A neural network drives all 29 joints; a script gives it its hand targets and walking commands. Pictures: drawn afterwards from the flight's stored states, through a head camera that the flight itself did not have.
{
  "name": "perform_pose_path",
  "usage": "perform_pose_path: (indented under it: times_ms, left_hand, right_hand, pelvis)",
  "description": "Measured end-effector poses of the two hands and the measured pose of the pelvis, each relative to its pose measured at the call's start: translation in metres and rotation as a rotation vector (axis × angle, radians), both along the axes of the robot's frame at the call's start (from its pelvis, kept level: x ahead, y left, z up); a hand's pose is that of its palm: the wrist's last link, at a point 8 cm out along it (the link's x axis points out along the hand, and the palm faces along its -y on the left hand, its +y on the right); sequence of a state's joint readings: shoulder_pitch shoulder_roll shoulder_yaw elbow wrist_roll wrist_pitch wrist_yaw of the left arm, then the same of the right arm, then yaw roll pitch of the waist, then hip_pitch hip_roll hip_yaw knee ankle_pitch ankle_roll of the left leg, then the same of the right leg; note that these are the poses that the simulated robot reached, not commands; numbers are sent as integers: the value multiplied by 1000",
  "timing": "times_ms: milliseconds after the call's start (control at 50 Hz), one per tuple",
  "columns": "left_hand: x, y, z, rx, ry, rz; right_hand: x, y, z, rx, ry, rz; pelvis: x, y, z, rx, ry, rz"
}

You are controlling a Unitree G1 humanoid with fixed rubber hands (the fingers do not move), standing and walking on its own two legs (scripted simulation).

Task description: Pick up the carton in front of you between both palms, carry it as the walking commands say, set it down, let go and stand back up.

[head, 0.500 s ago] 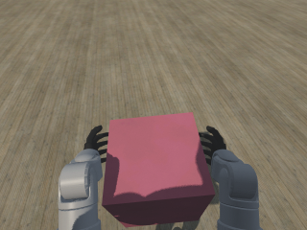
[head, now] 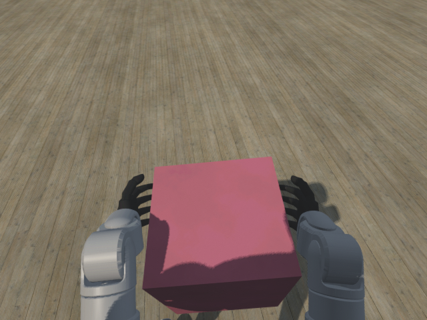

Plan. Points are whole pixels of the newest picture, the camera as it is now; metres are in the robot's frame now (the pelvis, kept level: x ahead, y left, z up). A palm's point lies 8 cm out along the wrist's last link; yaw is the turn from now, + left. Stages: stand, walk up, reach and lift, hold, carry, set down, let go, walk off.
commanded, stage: carry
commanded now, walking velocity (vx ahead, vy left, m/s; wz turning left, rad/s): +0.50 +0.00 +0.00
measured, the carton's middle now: (220, 241) +0.27 -0.01 +0.01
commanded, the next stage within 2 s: none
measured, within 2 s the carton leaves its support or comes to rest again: neither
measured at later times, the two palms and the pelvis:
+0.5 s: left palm (151, 104) +0.61 +0.17 +0.10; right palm (265, 103) +0.60 -0.13 +0.10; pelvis +0.34 +0.02 +0.00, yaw -1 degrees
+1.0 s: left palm (174, 51) +0.94 +0.14 +0.10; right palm (258, 53) +0.94 -0.16 +0.09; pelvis +0.68 -0.01 +0.00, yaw +0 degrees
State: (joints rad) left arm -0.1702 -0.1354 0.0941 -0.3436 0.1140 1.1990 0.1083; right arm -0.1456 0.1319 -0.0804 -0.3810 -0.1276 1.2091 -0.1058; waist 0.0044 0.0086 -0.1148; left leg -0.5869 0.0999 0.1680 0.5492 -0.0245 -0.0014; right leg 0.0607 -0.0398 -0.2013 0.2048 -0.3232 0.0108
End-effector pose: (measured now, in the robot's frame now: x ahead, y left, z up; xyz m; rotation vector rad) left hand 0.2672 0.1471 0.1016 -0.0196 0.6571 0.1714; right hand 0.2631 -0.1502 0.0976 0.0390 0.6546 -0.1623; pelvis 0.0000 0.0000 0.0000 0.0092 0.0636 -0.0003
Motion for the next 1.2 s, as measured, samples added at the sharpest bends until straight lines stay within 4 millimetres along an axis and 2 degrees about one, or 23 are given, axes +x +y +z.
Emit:
perform_pose_path:
  times_ms: [100, 200, 320, 400, 480, 540, 580, 620, 700, 840, 920, 1020, 1120, 1200]
  left_hand:
    - [88, 21, -23, -41, -1, -16]
    - [147, 29, -34, -53, 115, -30]
    - [220, 31, -17, -53, 85, -41]
    - [272, 30, -3, -47, 35, -25]
    - [328, 21, -2, -38, 14, -8]
    - [375, 10, -11, -23, 20, 1]
    - [407, 0, -22, -10, 23, 10]
    - [437, -7, -33, 16, 59, 13]
    - [476, -15, -45, 16, 159, 31]
    - [553, -18, -27, 22, 136, 42]
    - [609, -18, -14, 22, 83, 23]
    - [690, -9, -5, 8, 10, -2]
    - [780, 10, -21, -30, -15, -16]
    - [833, 19, -33, -45, 77, -24]
  right_hand:
    - [83, 21, -12, -32, -1, -21]
    - [136, 30, -20, -31, 115, -47]
    - [207, 32, -2, -41, 86, -49]
    - [264, 30, 11, -38, 36, -32]
    - [325, 22, 9, -31, 15, -12]
    - [375, 10, -5, -17, 21, -2]
    - [410, 0, -20, -4, 24, 8]
    - [441, -7, -36, 18, 59, 10]
    - [486, -14, -48, 13, 158, 32]
    - [567, -18, -31, 5, 135, 56]
    - [617, -17, -18, 3, 83, 37]
    - [690, -9, -6, 2, 10, 4]
    - [775, 11, -13, -24, -15, -19]
    - [825, 20, -21, -24, 76, -39]
  pelvis:
    - [81, 23, -23, 8, -14, -26]
    - [134, 37, -4, -24, 2, -47]
    - [205, 40, 12, -46, 13, -34]
    - [260, 33, 13, -45, 14, -25]
    - [321, 21, 6, -35, 8, -19]
    - [372, 8, -7, -24, -1, -8]
    - [407, -3, -20, -17, -14, 6]
    - [435, -11, -24, -35, -15, 9]
    - [477, -23, -9, -14, -1, 32]
    - [560, -29, 12, 17, 14, 21]
    - [615, -23, 13, 21, 12, 11]
    - [692, -9, 1, 8, 3, 2]
    - [776, 14, -23, 11, -16, -22]
    - [821, 26, -12, -1, -3, -47]
